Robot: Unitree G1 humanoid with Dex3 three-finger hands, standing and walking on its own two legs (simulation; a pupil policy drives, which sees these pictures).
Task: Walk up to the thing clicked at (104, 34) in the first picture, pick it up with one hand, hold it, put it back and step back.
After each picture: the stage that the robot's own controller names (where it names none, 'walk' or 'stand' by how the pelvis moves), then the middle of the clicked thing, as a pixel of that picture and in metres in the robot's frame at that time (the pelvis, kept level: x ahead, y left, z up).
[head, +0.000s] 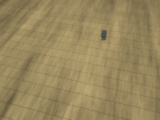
stand; (103, 35) +1.49 -0.22 -0.72
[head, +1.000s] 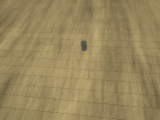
walk; (84, 45) +1.37 +0.11 -0.70
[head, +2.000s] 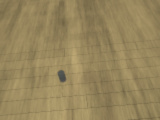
walk; (62, 76) +0.87 +0.30 -0.72
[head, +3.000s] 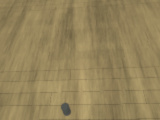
walk; (66, 109) +0.52 +0.23 -0.71
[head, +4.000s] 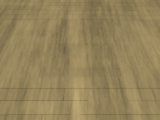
stand; out of the picture +0.35 +0.19 -0.70
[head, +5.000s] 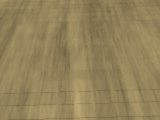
stand; out of the picture +0.33 +0.19 -0.72
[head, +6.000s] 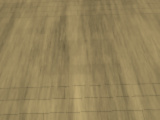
stand; out of the picture +0.34 +0.20 -0.72
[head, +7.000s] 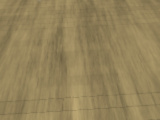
stand; out of the picture +0.30 +0.20 -0.72
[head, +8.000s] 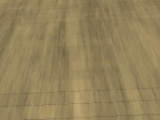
stand; out of the picture +0.33 +0.20 -0.73
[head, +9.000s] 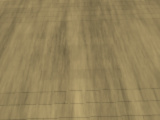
stand; out of the picture +0.32 +0.19 -0.72
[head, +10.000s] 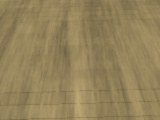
stand; out of the picture +0.32 +0.19 -0.72
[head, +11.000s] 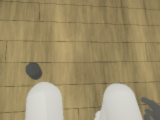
go down; (34, 71) +0.40 +0.22 -0.37
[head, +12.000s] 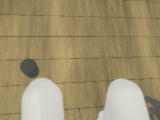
go down; (30, 69) +0.39 +0.24 -0.30
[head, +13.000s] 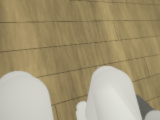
close in; out of the picture +0.38 +0.27 -0.22
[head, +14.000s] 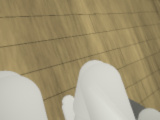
close; out of the picture +0.38 +0.27 -0.22
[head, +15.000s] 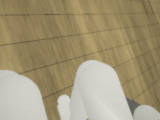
close; out of the picture +0.38 +0.27 -0.22
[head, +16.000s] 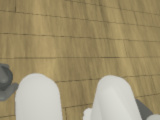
lift; out of the picture +0.30 +0.27 -0.14
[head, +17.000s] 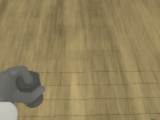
lift; (30, 90) +0.32 +0.19 +0.02
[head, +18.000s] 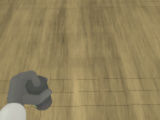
hold; (40, 93) +0.32 +0.17 -0.01
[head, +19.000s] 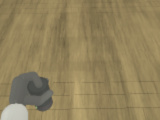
hold; (41, 94) +0.32 +0.17 -0.01
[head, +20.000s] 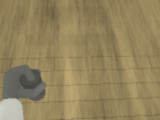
crouch; (33, 86) +0.35 +0.18 -0.06
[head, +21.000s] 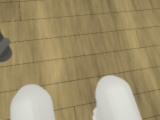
lower; out of the picture +0.46 +0.26 -0.08
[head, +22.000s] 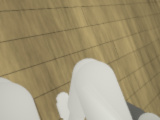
lower; out of the picture +0.42 +0.29 -0.22
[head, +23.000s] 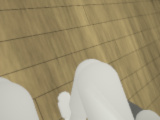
lower; out of the picture +0.41 +0.30 -0.22
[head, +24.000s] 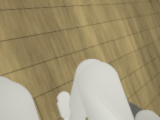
lower; out of the picture +0.41 +0.30 -0.22
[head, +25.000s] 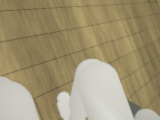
lower; out of the picture +0.41 +0.29 -0.22
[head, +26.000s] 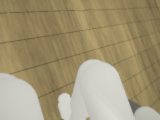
open; out of the picture +0.40 +0.27 -0.22
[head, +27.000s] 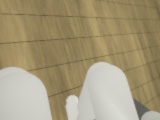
stand; out of the picture +0.40 +0.26 -0.23
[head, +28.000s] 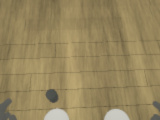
stand; (52, 96) +0.40 +0.20 -0.53
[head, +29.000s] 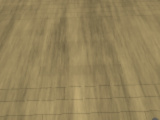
stand; out of the picture +0.36 +0.18 -0.66
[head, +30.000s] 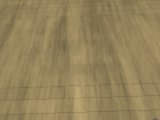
stand; out of the picture +0.36 +0.18 -0.67
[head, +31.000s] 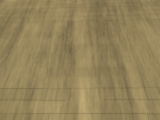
stand; out of the picture +0.38 +0.17 -0.72
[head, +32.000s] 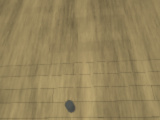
walk; (70, 106) +0.43 +0.20 -0.69
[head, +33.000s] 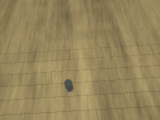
walk; (68, 85) +0.64 +0.16 -0.70
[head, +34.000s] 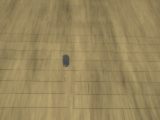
stand; (65, 60) +0.97 +0.15 -0.71
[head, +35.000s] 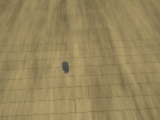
stand; (65, 67) +0.99 +0.20 -0.72
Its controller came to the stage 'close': yes
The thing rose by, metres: 0.70
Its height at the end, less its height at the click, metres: +0.00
